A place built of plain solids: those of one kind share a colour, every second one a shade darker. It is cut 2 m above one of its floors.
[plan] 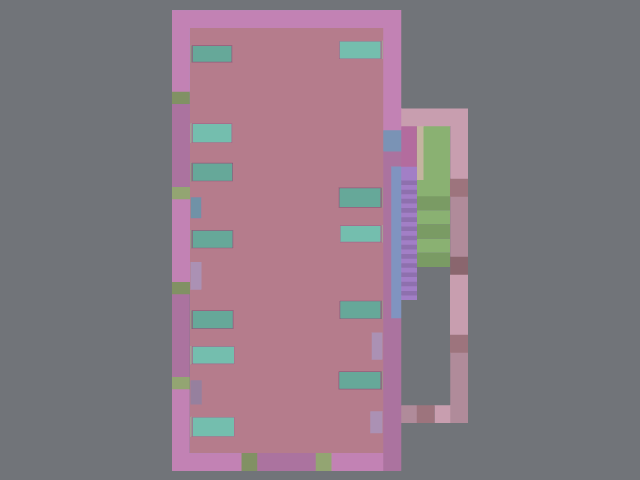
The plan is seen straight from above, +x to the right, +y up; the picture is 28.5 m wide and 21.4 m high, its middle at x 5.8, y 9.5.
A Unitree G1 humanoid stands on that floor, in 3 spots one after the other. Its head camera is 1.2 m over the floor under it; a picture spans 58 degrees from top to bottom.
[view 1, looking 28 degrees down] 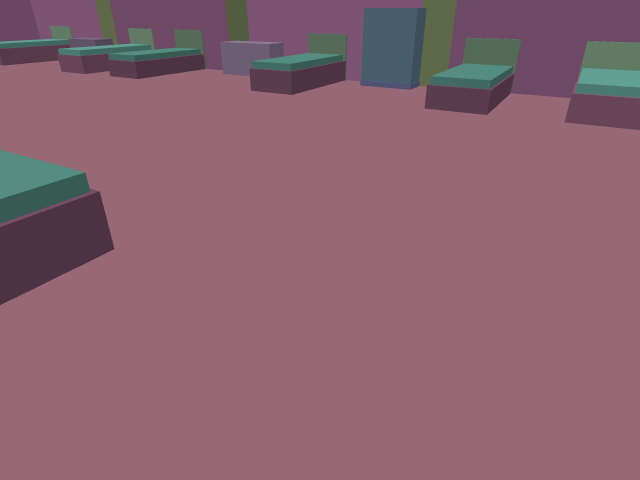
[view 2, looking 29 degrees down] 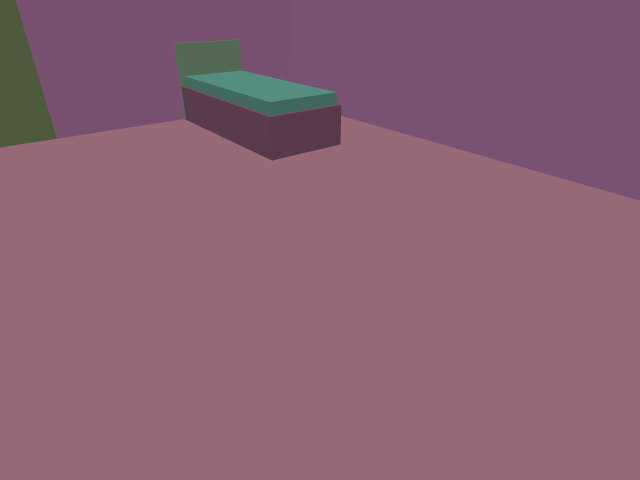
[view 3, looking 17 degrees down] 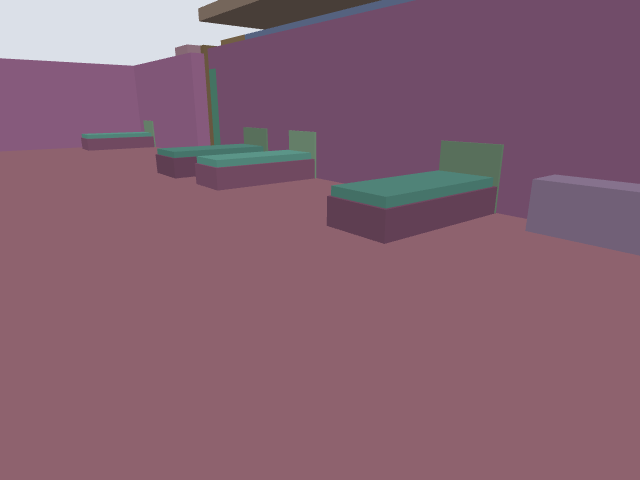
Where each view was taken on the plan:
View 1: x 7.91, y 13.92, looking -150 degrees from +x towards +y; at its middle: floor_dorter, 2.56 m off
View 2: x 4.94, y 15.55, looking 142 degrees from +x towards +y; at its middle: floor_dorter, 2.48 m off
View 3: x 3.82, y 3.40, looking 51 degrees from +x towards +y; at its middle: floor_dorter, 4.10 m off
